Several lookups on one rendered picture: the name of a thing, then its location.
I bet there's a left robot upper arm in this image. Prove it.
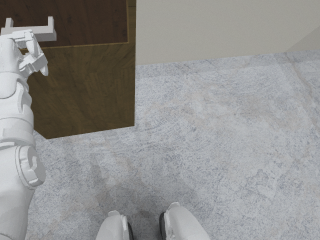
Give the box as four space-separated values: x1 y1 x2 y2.
0 145 46 240

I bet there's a robot left thigh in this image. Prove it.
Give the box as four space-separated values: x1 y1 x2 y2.
95 214 129 240

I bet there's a robot right thigh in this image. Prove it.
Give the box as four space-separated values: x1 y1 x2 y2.
164 206 211 240

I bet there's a cabinet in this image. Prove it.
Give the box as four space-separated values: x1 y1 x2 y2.
19 0 137 140

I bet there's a left robot hand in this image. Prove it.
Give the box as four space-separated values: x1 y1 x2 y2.
0 29 49 82

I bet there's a left robot forearm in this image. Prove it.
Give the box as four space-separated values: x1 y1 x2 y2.
0 72 36 151

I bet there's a drawer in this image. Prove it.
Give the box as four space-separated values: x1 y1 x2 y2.
0 0 128 49

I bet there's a handle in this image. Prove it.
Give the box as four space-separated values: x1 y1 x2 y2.
0 16 57 42

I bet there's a robot thigh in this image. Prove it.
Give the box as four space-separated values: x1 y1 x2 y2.
95 214 129 240
164 206 211 240

